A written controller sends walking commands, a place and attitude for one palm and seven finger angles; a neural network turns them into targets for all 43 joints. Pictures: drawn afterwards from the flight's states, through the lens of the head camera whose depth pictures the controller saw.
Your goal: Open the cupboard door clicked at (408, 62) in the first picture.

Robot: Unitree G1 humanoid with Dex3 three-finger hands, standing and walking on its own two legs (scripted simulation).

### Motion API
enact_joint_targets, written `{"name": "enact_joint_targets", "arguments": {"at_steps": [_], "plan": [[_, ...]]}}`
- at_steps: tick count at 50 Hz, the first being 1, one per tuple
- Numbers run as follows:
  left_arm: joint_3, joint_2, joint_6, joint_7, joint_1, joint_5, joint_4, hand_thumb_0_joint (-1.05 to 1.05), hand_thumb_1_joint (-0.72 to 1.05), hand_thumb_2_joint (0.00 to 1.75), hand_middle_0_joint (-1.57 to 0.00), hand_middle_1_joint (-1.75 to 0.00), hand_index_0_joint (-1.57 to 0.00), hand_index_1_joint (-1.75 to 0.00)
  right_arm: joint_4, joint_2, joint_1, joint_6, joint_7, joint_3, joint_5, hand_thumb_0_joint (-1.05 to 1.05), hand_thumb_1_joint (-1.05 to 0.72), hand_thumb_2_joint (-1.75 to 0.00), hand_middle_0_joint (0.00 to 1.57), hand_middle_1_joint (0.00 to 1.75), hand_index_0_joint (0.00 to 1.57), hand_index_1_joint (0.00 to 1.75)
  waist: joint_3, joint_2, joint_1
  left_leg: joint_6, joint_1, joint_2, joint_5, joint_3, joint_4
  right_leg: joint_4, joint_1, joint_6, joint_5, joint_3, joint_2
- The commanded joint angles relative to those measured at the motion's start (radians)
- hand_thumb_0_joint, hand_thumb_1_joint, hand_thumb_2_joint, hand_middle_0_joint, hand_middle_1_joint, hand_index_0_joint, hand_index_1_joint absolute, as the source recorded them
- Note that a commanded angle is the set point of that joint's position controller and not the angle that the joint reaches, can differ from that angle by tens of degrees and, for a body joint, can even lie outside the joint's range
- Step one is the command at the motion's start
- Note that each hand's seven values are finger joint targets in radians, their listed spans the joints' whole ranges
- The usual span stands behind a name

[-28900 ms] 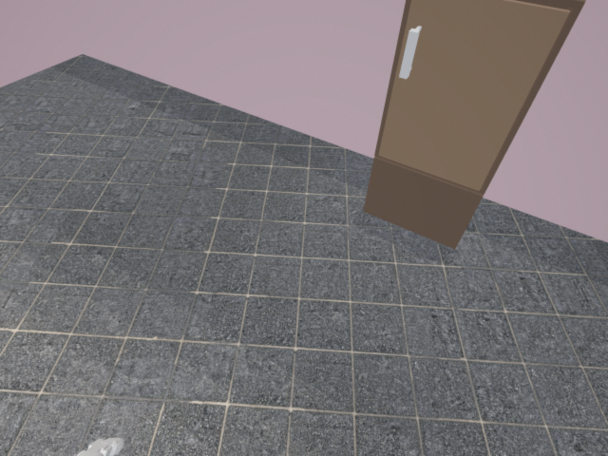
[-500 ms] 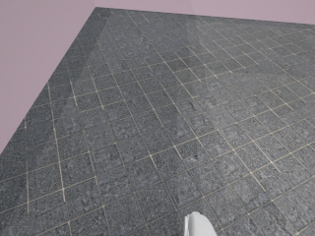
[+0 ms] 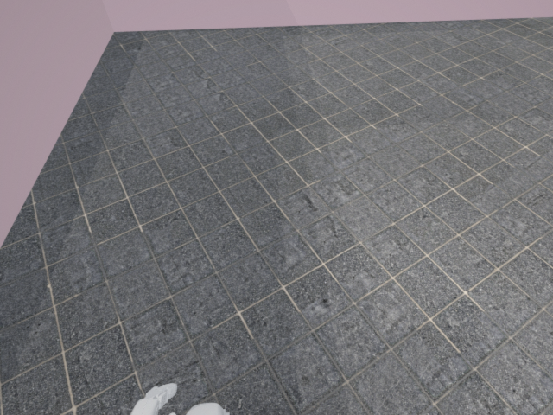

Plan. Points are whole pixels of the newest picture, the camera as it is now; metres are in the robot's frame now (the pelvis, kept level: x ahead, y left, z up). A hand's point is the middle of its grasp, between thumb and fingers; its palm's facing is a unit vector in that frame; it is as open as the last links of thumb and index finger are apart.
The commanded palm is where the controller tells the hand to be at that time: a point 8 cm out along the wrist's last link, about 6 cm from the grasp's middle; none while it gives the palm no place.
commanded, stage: turn to face it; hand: left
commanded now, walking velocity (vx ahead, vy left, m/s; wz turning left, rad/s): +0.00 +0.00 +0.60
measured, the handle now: out of the picture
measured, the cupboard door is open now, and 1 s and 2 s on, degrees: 45 45 45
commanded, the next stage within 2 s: none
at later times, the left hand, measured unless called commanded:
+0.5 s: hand out of the picture +0.05 +0.25 -0.16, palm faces +0.30 -0.91 -0.30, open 7.4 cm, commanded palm none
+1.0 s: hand out of the picture -0.04 +0.16 -0.18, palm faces +0.60 -0.76 -0.24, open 7.3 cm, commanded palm none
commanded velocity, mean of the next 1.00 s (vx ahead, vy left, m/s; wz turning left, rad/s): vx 0.00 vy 0.00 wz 0.60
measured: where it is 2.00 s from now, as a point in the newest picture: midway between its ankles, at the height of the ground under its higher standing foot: outside the picture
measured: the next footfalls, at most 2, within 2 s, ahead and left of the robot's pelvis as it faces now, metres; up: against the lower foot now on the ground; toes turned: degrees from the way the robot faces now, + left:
left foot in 0.24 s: +0.07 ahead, +0.16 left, +0.00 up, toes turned +16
right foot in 0.60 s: +0.11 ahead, -0.12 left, +0.00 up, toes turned +18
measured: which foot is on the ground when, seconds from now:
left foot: up 0.00-0.22, down 0.24-0.60, up 0.62-0.98, down 1.00-1.00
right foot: down 0.00-0.24, up 0.26-0.58, down 0.60-1.00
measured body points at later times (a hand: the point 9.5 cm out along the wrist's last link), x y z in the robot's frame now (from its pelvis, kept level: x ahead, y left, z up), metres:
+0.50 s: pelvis +0.04 +0.01 +0.00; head +0.09 +0.02 +0.44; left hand +0.03 +0.30 -0.14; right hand +0.17 -0.22 -0.15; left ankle +0.03 +0.14 -0.74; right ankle +0.05 -0.13 -0.69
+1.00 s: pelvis +0.06 -0.02 -0.02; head +0.10 +0.02 +0.43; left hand -0.07 +0.20 -0.17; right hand +0.32 -0.15 -0.14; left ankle +0.00 +0.07 -0.74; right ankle +0.08 -0.13 -0.74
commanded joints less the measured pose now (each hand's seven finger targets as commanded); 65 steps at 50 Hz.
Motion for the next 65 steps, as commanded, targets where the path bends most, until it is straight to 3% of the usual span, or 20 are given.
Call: {"name": "enact_joint_targets", "arguments": {"at_steps": [1, 6, 10, 11, 12, 13, 15, 18, 27, 28, 30, 33, 36, 44, 48, 49, 50, 51, 57, 65], "plan": [[0.046, 0.142, 0.004, 0.003, 0.095, 0.014, -0.029, 0.00, 0.90, 0.90, -0.20, -0.30, -0.20, -0.30, -0.030, -0.066, 0.074, 0.006, 0.008, -0.030, 0.001, 0.00, -0.90, -0.90, 0.20, 0.30, 0.20, 0.30, -0.068, -0.106, 0.044, -0.013, 0.004, 0.006, 0.002, 0.051, -0.069, -0.132, 0.093, -0.031, 0.539, 0.105, -0.320], [0.070, 0.187, 0.018, 0.004, 0.120, 0.026, -0.037, 0.00, 0.90, 0.90, -0.20, -0.30, -0.20, -0.30, -0.087, -0.081, -0.049, -0.004, 0.022, -0.035, -0.001, 0.00, -0.90, -0.90, 0.20, 0.30, 0.20, 0.30, -0.041, -0.145, 0.086, 0.000, 0.016, -0.006, -0.043, 0.099, -0.268, -0.066, 0.144, -0.033, 0.499, 0.094, -0.377], [0.077, 0.212, 0.028, -0.002, 0.094, 0.016, -0.051, 0.00, 0.90, 0.90, -0.20, -0.30, -0.20, -0.30, -0.097, -0.134, 0.023, -0.008, 0.027, -0.050, -0.007, 0.00, -0.90, -0.90, 0.20, 0.30, 0.20, 0.30, -0.087, -0.064, 0.028, 0.030, 0.242, -0.031, 0.165, 0.101, -0.530, 0.135, 0.059, 0.051, 0.372, 0.023, -0.346], [0.076, 0.192, 0.035, -0.007, 0.086, 0.007, -0.072, 0.00, 0.90, 0.90, -0.20, -0.30, -0.20, -0.30, -0.091, -0.210, 0.089, -0.015, 0.025, -0.068, -0.015, 0.00, -0.90, -0.90, 0.20, 0.30, 0.20, 0.30, -0.117, 0.132, -0.006, 0.100, 0.349, 0.089, 0.388, -0.084, -0.647, 0.314, -0.080, 0.117, 0.148, -0.021, -0.260], [0.058, 0.134, 0.042, -0.011, 0.046, 0.001, -0.124, 0.00, 0.90, 0.90, -0.20, -0.30, -0.20, -0.30, -0.096, -0.313, 0.129, -0.021, 0.015, -0.089, -0.022, 0.00, -0.90, -0.90, 0.20, 0.30, 0.20, 0.30, -0.107, 0.383, -0.028, 0.265, 0.414, 0.345, 0.766, -0.447, -0.725, 0.555, -0.324, 0.193, -0.421, 0.006, -0.113], [0.057, 0.166, 0.055, -0.007, -0.024, 0.017, -0.155, 0.00, 0.90, 0.90, -0.20, -0.30, -0.20, -0.30, -0.081, -0.335, 0.155, -0.016, 0.003, -0.091, -0.021, 0.00, -0.90, -0.90, 0.20, 0.30, 0.20, 0.30, -0.124, 0.227, -0.041, 0.330, 0.397, 0.392, 0.726, -0.460, -0.721, 0.691, -0.344, 0.174, -0.437, 0.161, -0.099], [0.067, 0.156, 0.057, -0.013, -0.020, 0.022, -0.141, 0.00, 0.90, 0.90, -0.20, -0.30, -0.20, -0.30, -0.129, -0.295, 0.023, -0.026, -0.004, -0.083, -0.019, 0.00, -0.90, -0.90, 0.20, 0.30, 0.20, 0.30, -0.105, 0.213, 0.018, 0.268, 0.306, 0.268, 0.465, -0.350, -0.729, 0.725, -0.360, 0.174, -0.290, 0.202, -0.113], [0.067, 0.172, 0.065, -0.024, 0.047, 0.018, -0.104, 0.00, 0.90, 0.90, -0.20, -0.30, -0.20, -0.30, -0.156, -0.284, -0.061, -0.034, -0.007, -0.070, -0.013, 0.00, -0.90, -0.90, 0.20, 0.30, 0.20, 0.30, -0.099, 0.155, 0.059, 0.211, 0.296, 0.171, 0.480, -0.233, -0.726, 0.677, -0.323, 0.192, -0.176, 0.212, -0.086], [0.055, 0.183, 0.053, -0.017, 0.142, 0.005, -0.097, 0.00, 0.90, 0.90, -0.20, -0.30, -0.20, -0.30, -0.186, -0.328, -0.133, -0.009, 0.010, -0.097, -0.007, 0.00, -0.90, -0.90, 0.20, 0.30, 0.20, 0.30, -0.129, 0.164, 0.087, 0.172, 0.194, 0.086, 0.418, -0.251, -0.624, 0.106, 0.011, 0.192, -0.083, 0.146, -0.003], [0.064, 0.213, 0.045, -0.013, 0.186, 0.008, -0.089, 0.00, 0.90, 0.90, -0.20, -0.30, -0.20, -0.30, -0.197, -0.305, -0.154, -0.007, 0.012, -0.096, 0.001, 0.00, -0.90, -0.90, 0.20, 0.30, 0.20, 0.30, -0.129, 0.104, 0.112, 0.129, 0.100, 0.035, 0.316, -0.227, -0.565, -0.043, 0.132, 0.184, 0.001, 0.172, -0.040], [0.091, 0.381, 0.037, 0.002, 0.220, 0.029, -0.099, 0.00, 0.90, 0.90, -0.20, -0.30, -0.20, -0.30, -0.249, -0.212, -0.196, -0.009, 0.024, -0.081, 0.006, 0.00, -0.90, -0.90, 0.20, 0.30, 0.20, 0.30, -0.108, -0.360, 0.150, 0.009, -0.150, -0.159, -0.230, -0.007, -0.109, -0.221, 0.193, 0.003, 0.153, 0.615, -0.504], [0.058, 0.262, 0.030, 0.008, 0.094, 0.018, -0.123, 0.00, 0.90, 0.90, -0.20, -0.30, -0.20, -0.30, -0.194, -0.227, -0.177, 0.012, 0.033, -0.086, -0.005, 0.00, -0.90, -0.90, 0.20, 0.30, 0.20, 0.30, -0.033, -0.219, 0.067, 0.002, -0.144, -0.063, -0.086, -0.056, 0.185, -0.128, 0.079, -0.016, 0.339, 0.380, -0.380], [0.051, 0.237, 0.024, 0.006, 0.108, 0.020, -0.130, 0.00, 0.90, 0.90, -0.20, -0.30, -0.20, -0.30, -0.187, -0.192, -0.185, 0.018, 0.047, -0.071, -0.001, 0.00, -0.90, -0.90, 0.20, 0.30, 0.20, 0.30, -0.043, -0.203, 0.064, -0.019, -0.120, -0.063, -0.022, 0.006, 0.087, -0.076, 0.151, 0.032, 0.546, 0.198, -0.309], [0.072, 0.285, 0.027, 0.004, 0.216, 0.027, -0.099, 0.00, 0.90, 0.90, -0.20, -0.30, -0.20, -0.30, -0.223, -0.173, -0.286, 0.009, 0.051, -0.050, 0.003, 0.00, -0.90, -0.90, 0.20, 0.30, 0.20, 0.30, -0.072, -0.199, 0.124, -0.002, 0.008, -0.079, -0.037, 0.106, -0.280, 0.001, 0.254, 0.011, 0.697, 0.133, -0.367], [0.082, 0.302, 0.030, -0.006, 0.160, 0.016, -0.111, 0.00, 0.90, 0.90, -0.20, -0.30, -0.20, -0.30, -0.203, -0.218, -0.156, -0.006, 0.045, -0.062, -0.001, 0.00, -0.90, -0.90, 0.20, 0.30, 0.20, 0.30, -0.133, -0.147, 0.044, 0.036, 0.282, -0.103, 0.163, 0.124, -0.563, 0.190, 0.138, 0.077, 0.606, 0.049, -0.353], [0.079, 0.276, 0.034, -0.011, 0.140, 0.010, -0.127, 0.00, 0.90, 0.90, -0.20, -0.30, -0.20, -0.30, -0.181, -0.293, -0.064, -0.014, 0.041, -0.081, -0.007, 0.00, -0.90, -0.90, 0.20, 0.30, 0.20, 0.30, -0.197, 0.013, -0.009, 0.086, 0.480, 0.010, 0.386, -0.011, -0.639, 0.376, -0.026, 0.132, 0.375, 0.011, -0.301], [0.055, 0.199, 0.038, -0.019, 0.090, 0.004, -0.173, 0.00, 0.90, 0.90, -0.20, -0.30, -0.20, -0.30, -0.175, -0.407, 0.006, -0.017, 0.035, -0.111, -0.012, 0.00, -0.90, -0.90, 0.20, 0.30, 0.20, 0.30, -0.203, 0.323, -0.046, 0.234, 0.602, 0.301, 0.805, -0.413, -0.669, 0.625, -0.332, 0.206, -0.373, 0.028, -0.136], [0.052, 0.217, 0.057, -0.010, 0.034, 0.013, -0.199, 0.00, 0.90, 0.90, -0.20, -0.30, -0.20, -0.30, -0.152, -0.420, 0.052, -0.009, 0.025, -0.107, -0.003, 0.00, -0.90, -0.90, 0.20, 0.30, 0.20, 0.30, -0.211, 0.223, -0.049, 0.316, 0.572, 0.353, 0.932, -0.428, -0.654, 0.717, -0.381, 0.191, -0.427, 0.175, -0.127], [0.066, 0.214, 0.077, -0.023, 0.086, 0.020, -0.122, 0.00, 0.90, 0.90, -0.20, -0.30, -0.20, -0.30, -0.207, -0.312, -0.138, -0.027, 0.004, -0.073, -0.005, 0.00, -0.90, -0.90, 0.20, 0.30, 0.20, 0.30, -0.081, 0.116, 0.067, 0.205, 0.315, 0.131, 0.488, -0.226, -0.741, 0.720, -0.324, 0.210, -0.121, 0.226, -0.108], [0.052, 0.193, 0.070, -0.020, 0.030, 0.013, -0.167, 0.00, 0.90, 0.90, -0.20, -0.30, -0.20, -0.30, -0.194, -0.325, -0.109, -0.018, 0.013, -0.090, -0.013, 0.00, -0.90, -0.90, 0.20, 0.30, 0.20, 0.30, -0.081, 0.153, 0.054, 0.219, 0.249, 0.100, 0.364, -0.308, -0.713, 0.344, -0.169, 0.203, -0.177, 0.195, -0.035]]}}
